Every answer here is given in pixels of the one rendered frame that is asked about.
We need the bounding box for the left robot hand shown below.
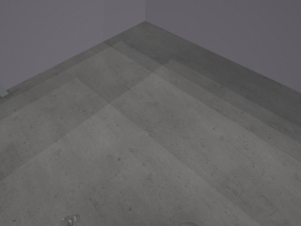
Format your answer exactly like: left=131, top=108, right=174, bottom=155
left=56, top=214, right=80, bottom=226

